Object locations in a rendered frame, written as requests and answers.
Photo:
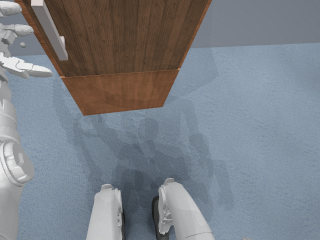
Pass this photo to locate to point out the cupboard door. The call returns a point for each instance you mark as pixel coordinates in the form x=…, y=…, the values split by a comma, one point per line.
x=104, y=37

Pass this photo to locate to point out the robot left upper arm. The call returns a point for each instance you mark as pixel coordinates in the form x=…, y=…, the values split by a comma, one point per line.
x=16, y=169

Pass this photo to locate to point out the right robot thigh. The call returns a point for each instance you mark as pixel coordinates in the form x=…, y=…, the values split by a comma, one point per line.
x=188, y=221

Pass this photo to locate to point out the left robot hand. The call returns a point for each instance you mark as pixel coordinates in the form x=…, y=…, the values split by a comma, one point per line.
x=14, y=65

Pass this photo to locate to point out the handle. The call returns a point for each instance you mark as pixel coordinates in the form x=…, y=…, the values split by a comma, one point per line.
x=46, y=21

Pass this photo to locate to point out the robot left forearm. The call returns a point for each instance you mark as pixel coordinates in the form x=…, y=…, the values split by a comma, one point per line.
x=8, y=115

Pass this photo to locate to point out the robot left shin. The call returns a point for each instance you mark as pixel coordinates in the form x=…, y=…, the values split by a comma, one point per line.
x=119, y=218

